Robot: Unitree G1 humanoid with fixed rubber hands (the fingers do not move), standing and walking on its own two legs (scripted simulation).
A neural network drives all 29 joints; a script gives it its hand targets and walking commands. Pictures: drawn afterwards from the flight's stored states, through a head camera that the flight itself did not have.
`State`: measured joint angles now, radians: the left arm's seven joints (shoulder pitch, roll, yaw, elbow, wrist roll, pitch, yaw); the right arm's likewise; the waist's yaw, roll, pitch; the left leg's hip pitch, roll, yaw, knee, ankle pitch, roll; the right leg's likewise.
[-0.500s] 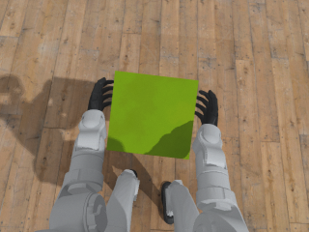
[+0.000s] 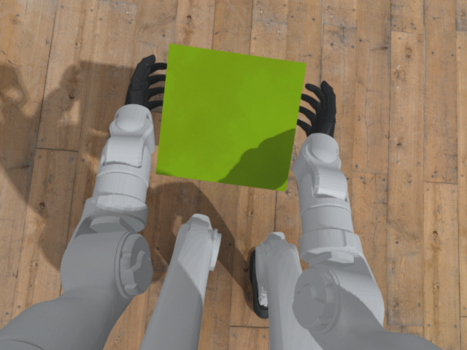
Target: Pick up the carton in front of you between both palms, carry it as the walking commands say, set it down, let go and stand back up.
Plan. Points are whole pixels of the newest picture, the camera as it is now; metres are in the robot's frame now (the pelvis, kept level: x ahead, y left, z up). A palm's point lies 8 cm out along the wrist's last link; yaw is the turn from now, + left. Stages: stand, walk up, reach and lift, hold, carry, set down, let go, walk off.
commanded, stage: set down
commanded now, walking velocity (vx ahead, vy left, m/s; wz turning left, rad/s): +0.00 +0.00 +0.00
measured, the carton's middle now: (229, 125) +0.48 +0.08 -0.20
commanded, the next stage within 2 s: none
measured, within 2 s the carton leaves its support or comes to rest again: rests again in 1.32 s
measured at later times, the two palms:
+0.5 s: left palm (148, 114) +0.48 +0.25 -0.25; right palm (283, 135) +0.49 -0.04 -0.24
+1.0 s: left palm (154, 114) +0.50 +0.25 -0.30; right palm (278, 136) +0.51 -0.05 -0.30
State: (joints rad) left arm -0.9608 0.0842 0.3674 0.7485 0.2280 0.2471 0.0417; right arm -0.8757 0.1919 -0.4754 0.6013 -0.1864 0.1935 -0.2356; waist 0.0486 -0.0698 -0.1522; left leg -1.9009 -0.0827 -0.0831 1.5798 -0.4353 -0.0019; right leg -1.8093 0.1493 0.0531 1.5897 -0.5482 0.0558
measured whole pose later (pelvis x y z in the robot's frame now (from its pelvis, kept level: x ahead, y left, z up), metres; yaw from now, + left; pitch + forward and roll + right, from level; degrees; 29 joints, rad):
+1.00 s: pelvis -0.02 +0.00 -0.15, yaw -4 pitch +40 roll -5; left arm -1.42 0.35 0.29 1.04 0.13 0.24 -0.05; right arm -1.32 0.03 -0.43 0.84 -0.07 0.19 -0.24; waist 0.12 -0.10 0.24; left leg -2.27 -0.04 -0.05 2.11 -0.52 0.01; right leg -2.19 0.25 0.03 2.11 -0.63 0.11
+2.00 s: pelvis -0.02 +0.00 -0.17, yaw -4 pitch +34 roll -4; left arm -1.39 0.54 0.27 1.21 -0.08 0.02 -0.06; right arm -1.38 -0.17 -0.16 0.98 0.10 0.11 -0.19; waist 0.08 -0.08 0.44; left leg -2.24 0.02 -0.02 2.19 -0.54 0.04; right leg -2.16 0.19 0.00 2.20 -0.65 0.08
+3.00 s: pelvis +0.00 +0.01 +0.04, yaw +0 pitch +43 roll -5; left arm -1.21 0.48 0.30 0.93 -0.01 0.19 -0.16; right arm -1.09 -0.05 -0.30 0.65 -0.02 0.24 -0.20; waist 0.04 -0.04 0.04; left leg -1.78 -0.05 -0.05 1.40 -0.37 0.04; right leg -1.69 0.09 0.03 1.40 -0.47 0.05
